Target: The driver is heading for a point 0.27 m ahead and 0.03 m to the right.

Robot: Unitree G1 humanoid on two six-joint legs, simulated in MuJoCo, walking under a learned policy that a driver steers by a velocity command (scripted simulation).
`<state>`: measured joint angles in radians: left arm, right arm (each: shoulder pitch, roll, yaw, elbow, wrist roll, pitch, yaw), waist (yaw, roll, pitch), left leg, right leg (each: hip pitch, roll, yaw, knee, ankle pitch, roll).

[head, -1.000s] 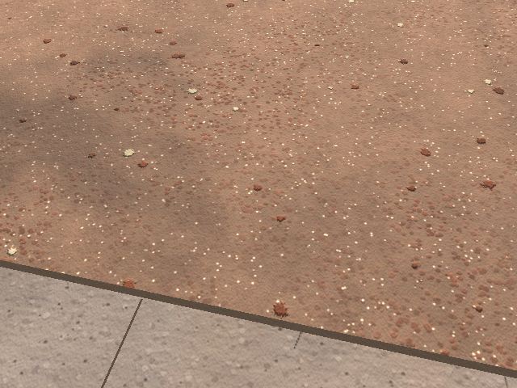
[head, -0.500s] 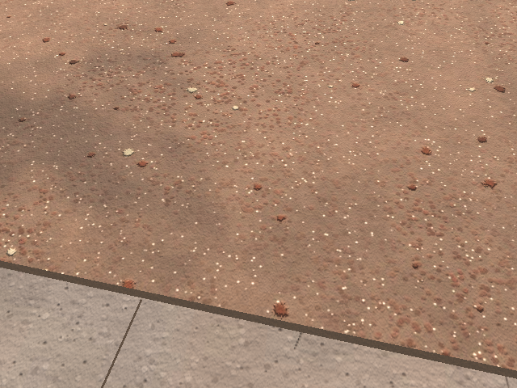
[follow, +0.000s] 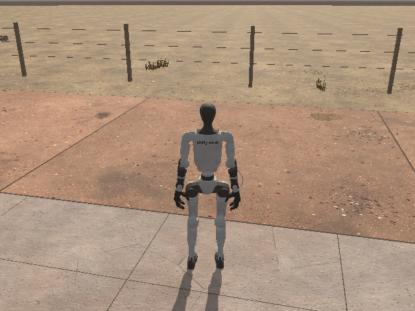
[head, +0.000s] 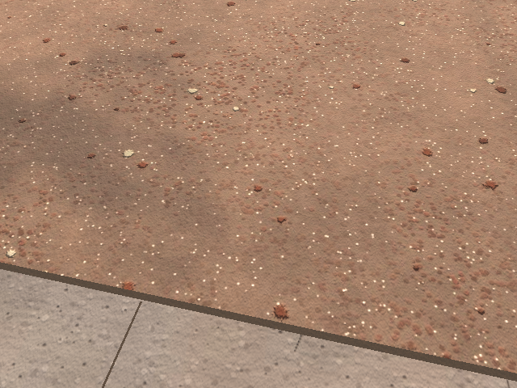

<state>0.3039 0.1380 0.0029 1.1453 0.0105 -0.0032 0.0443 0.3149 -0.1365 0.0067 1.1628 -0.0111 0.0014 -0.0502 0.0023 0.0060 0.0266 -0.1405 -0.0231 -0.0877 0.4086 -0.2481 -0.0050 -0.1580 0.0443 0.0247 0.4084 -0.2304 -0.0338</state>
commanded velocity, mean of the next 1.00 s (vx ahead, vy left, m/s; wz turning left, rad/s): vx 0.11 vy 0.00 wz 0.00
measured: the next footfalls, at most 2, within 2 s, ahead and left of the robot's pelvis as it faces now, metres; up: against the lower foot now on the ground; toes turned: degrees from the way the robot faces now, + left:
right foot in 0.58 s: +0.21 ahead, -0.06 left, +0.00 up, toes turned -2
